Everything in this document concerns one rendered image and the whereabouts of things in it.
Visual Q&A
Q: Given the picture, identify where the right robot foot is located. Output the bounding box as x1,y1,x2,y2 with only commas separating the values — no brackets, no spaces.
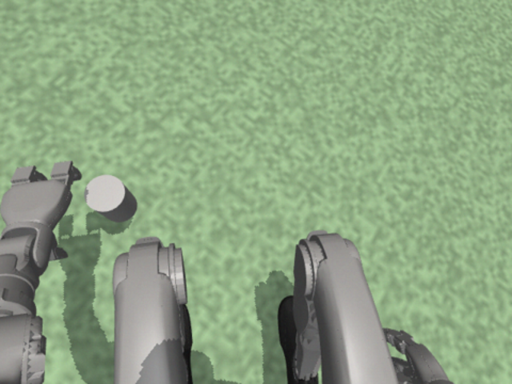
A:
278,295,318,384

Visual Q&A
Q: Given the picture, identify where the left robot hand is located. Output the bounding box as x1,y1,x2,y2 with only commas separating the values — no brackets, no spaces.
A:
0,161,82,261

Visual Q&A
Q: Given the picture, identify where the can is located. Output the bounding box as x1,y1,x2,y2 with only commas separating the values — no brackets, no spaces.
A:
84,175,138,222

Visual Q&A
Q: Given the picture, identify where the right robot hand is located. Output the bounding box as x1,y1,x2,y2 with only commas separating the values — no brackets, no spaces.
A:
383,328,449,384

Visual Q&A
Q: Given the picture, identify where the left robot arm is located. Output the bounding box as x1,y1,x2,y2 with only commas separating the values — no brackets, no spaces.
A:
0,222,54,384

